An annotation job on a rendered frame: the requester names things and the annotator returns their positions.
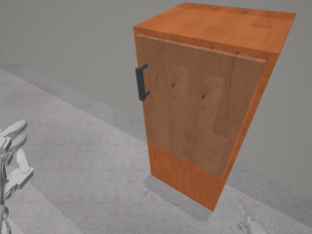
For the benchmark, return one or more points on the robot left forearm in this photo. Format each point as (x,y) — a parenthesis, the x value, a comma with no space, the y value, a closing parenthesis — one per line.
(4,224)

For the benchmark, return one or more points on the cupboard door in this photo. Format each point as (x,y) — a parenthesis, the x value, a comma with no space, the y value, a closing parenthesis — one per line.
(198,100)

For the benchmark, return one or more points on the robot left hand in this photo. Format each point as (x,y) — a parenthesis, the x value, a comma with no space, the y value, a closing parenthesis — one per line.
(21,175)

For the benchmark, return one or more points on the robot right hand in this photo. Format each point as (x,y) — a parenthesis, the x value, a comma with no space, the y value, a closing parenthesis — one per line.
(254,226)

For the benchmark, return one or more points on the handle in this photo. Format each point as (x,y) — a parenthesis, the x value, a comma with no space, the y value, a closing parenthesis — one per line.
(140,83)

